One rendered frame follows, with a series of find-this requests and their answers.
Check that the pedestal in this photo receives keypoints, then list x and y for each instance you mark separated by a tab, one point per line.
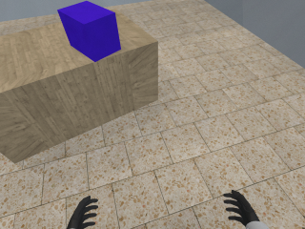
50	92

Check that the right robot hand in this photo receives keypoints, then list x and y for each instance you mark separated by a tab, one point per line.
244	209

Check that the carton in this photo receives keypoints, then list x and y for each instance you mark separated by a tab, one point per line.
91	29

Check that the left robot hand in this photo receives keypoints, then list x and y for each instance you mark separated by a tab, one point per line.
78	216

